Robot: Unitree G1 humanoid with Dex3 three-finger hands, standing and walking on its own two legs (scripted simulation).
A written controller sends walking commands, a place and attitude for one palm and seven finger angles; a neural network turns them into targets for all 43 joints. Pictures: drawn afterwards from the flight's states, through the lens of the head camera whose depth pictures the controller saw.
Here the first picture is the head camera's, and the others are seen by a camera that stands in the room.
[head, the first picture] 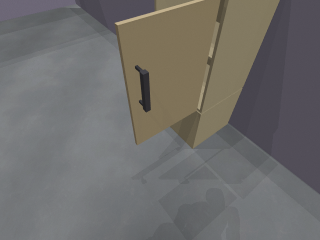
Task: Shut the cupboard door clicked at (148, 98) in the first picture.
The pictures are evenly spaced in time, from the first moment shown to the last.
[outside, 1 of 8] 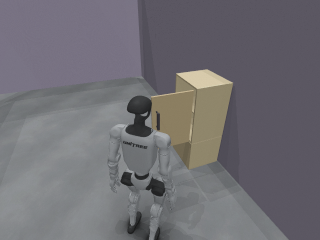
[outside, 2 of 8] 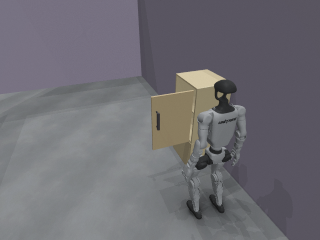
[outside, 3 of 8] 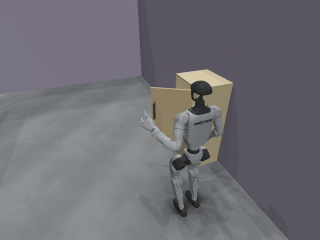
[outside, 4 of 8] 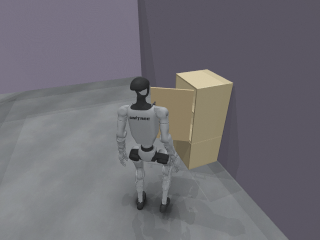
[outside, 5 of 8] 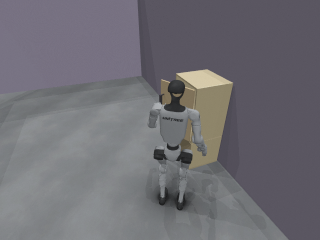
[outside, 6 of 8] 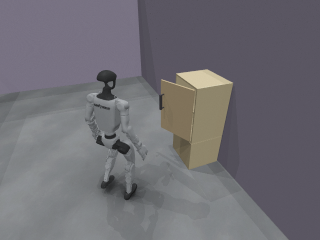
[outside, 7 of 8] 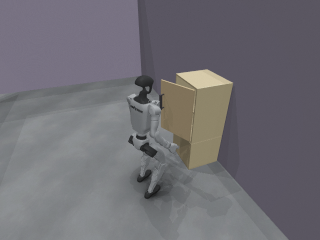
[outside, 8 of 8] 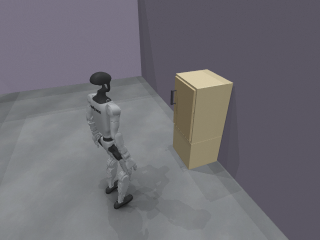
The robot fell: no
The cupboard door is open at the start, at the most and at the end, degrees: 89 89 0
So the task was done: yes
